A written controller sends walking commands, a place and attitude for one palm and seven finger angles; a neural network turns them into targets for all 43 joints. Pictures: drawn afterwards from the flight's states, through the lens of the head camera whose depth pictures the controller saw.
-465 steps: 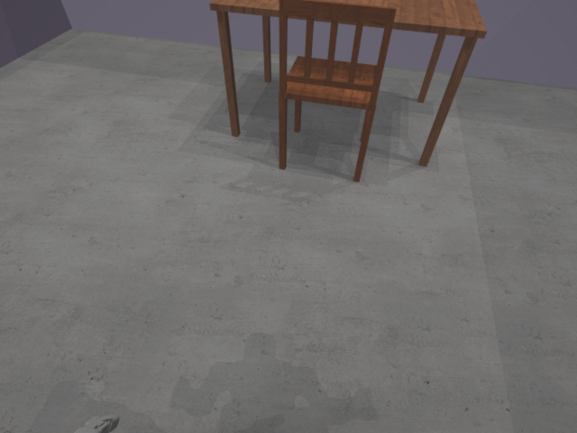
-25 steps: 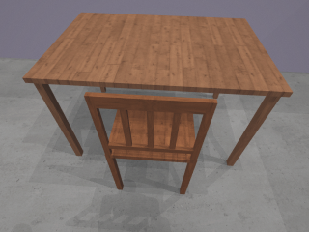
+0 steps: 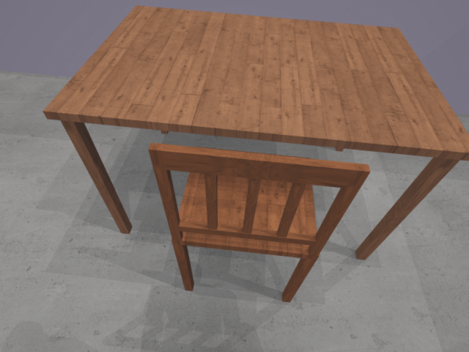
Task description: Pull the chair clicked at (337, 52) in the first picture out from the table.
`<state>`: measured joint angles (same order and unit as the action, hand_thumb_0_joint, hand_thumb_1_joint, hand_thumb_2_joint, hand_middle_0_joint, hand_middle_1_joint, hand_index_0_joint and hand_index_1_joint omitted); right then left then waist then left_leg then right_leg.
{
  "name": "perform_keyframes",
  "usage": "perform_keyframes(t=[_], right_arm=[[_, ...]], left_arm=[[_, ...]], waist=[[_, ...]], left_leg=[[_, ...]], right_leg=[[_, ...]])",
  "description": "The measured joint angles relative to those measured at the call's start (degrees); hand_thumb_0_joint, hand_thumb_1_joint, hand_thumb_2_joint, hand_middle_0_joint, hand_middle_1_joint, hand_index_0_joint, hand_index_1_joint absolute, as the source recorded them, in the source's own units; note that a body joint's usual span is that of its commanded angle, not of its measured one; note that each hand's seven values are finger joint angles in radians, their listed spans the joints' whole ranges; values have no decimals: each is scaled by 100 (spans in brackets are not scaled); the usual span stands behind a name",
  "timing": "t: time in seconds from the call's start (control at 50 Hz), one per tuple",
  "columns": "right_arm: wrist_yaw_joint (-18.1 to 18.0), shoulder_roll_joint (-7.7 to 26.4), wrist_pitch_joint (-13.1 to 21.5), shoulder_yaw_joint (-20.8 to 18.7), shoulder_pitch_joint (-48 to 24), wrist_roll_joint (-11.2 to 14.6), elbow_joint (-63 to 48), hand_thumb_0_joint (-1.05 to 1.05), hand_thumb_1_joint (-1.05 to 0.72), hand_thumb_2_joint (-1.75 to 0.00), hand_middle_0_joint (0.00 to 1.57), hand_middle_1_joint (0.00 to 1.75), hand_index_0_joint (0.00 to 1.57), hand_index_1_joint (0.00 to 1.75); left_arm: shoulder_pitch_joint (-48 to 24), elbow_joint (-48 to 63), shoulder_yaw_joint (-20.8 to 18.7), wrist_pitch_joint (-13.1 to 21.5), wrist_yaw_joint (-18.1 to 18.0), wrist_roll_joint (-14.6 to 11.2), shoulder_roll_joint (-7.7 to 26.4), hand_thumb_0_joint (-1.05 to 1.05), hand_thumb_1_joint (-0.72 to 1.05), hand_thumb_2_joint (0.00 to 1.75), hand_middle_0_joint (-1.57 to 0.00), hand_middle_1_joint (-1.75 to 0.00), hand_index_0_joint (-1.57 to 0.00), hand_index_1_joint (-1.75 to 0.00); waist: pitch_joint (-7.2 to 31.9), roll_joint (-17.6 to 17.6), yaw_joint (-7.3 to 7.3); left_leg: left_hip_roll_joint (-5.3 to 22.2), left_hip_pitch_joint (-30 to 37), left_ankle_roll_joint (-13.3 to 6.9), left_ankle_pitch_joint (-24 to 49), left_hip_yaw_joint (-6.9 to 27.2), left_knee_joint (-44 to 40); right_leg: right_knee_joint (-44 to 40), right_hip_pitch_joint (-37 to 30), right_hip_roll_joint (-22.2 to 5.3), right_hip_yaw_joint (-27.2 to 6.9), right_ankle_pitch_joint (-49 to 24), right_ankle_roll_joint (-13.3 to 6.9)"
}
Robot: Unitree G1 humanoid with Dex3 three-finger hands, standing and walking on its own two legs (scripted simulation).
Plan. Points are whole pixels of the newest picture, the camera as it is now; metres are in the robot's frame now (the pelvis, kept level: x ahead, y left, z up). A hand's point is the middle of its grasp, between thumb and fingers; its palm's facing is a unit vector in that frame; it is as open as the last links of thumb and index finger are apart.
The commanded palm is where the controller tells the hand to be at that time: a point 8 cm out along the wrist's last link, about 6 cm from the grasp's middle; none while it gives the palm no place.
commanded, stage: come to a stop and stand still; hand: left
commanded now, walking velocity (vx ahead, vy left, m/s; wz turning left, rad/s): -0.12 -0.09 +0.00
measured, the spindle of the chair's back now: (250, 206) +0.46 -0.01 -0.10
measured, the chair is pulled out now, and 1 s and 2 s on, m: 0.00 0.00 0.00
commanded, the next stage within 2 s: look again from close up in 1.14 s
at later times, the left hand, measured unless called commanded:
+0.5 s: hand out of the picture +0.00 +0.16 -0.17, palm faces +0.01 -0.98 -0.22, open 7.4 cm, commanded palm none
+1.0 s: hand out of the picture -0.08 +0.17 -0.16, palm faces +0.03 -0.98 -0.19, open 7.4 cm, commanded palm none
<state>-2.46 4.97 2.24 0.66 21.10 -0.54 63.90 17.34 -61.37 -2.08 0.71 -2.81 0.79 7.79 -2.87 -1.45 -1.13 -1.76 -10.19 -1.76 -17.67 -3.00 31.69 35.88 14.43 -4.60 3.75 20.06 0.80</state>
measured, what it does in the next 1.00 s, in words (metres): shifts its weight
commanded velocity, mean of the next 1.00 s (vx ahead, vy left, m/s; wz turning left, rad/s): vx -0.02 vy -0.02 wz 0.00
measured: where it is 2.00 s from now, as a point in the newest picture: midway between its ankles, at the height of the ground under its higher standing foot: outside the picture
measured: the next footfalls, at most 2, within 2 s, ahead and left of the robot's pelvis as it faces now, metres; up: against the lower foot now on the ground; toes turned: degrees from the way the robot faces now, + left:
none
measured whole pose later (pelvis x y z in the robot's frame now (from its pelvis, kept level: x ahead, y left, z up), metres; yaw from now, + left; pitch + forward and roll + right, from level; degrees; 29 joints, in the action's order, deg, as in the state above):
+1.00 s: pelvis -0.07 +0.00 +0.01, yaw -1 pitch -2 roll +0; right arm -0.3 8.9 -0.3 -0.3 22.6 -0.9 62.5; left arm 22.3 -60.2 0.0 -0.2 -2.0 0.9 8.1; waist 1.0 0.1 0.5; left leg -1.6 -13.2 -2.5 -13.3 -3.7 27.9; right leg 28.4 17.2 -0.6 1.0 11.3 -0.7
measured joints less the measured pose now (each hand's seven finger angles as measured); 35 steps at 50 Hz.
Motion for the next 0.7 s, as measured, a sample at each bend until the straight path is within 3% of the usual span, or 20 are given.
perform_keyframes(t=[0.08, 0.2, 0.26, 0.38, 0.46, 0.52, 0.7], right_arm=[[-73, -36, 4, 16, -206, -68, 10, 1, -92, -89, 20, 30, 19, 29], [-66, 60, -34, -32, -355, -6, 61, 2, -93, -89, 20, 30, 20, 29], [-78, 170, -76, -102, -448, 21, 55, 2, -93, -89, 20, 30, 20, 29], [-59, 288, -94, -162, -621, 31, 16, 1, -93, -89, 20, 30, 20, 29], [34, 405, -153, -182, -676, 69, -248, 1, -93, -89, 20, 30, 20, 29], [50, 485, -135, -223, -677, 46, -379, 1, -92, -89, 20, 30, 19, 29], [173, 502, -209, -145, -525, -34, -517, 0, -92, -89, 20, 30, 19, 29]], left_arm=[[-12, -111, 34, -225, -7, -12, 11, 0, 91, 89, -20, -30, -20, -30], [-144, -92, 52, -125, 3, -28, 54, 1, 92, 89, -20, -30, -20, -30], [-134, -94, 85, -77, 11, -37, -2, 1, 92, 89, -20, -30, -20, -30], [-135, -87, 113, -90, 3, -17, 6, 1, 92, 89, -20, -30, -20, -30], [-103, -19, 163, 30, -66, -3, 50, 1, 91, 89, -20, -30, -20, -30], [-64, 12, 235, -5, -38, -9, 85, 0, 91, 89, -20, -30, -20, -30], [91, 170, 286, -53, 55, 22, 118, 1, 91, 89, -20, -30, -20, -30]], waist=[[117, -113, 8], [-29, -62, 30], [-40, 123, 54], [-63, 143, 88], [-7, 153, 146], [143, 174, 202], [441, 211, 143]], left_leg=[[-111, 275, -181, -273, -141, -298], [-191, 413, -153, -156, -43, -537], [-90, 424, -109, -132, -18, -596], [-21, 429, -42, -12, -78, -709], [91, 21, 99, 19, -45, -122], [105, 47, 10, -170, 12, -203], [83, -26, -5, 186, -37, -290]], right_leg=[[554, 121, 80, -227, 712, -79], [-453, -234, 164, -226, -299, -60], [-625, -299, 264, -191, -302, -32], [-685, -252, 341, -243, -395, -105], [-670, -126, 421, -192, -532, -161], [-480, -16, 444, -147, -469, -177], [-681, 4, 426, -193, -791, -177]])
